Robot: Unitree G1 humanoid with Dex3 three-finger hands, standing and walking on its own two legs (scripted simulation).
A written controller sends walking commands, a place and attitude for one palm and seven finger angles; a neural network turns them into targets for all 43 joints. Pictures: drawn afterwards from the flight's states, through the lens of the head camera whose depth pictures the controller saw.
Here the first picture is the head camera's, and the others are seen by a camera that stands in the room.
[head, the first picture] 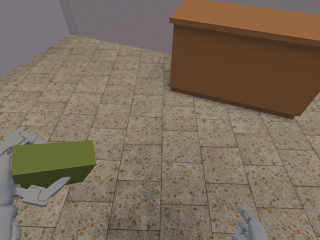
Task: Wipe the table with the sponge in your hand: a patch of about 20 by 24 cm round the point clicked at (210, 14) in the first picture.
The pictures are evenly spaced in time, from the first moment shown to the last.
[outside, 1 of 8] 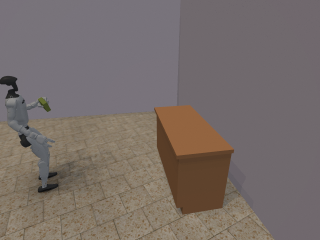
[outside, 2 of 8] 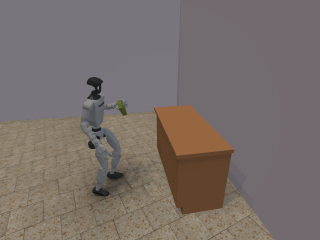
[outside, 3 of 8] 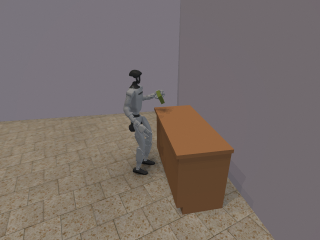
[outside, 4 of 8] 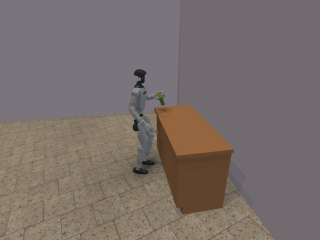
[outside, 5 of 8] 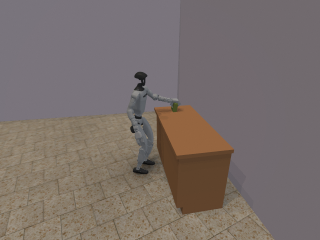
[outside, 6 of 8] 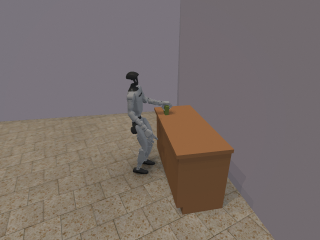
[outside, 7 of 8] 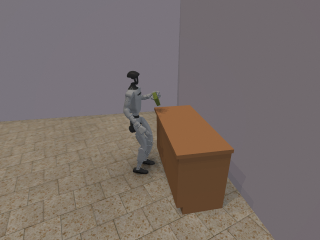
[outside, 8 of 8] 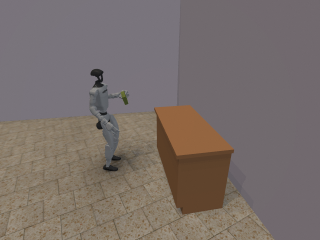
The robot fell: no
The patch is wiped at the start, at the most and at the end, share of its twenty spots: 0.00 1.00 1.00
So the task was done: yes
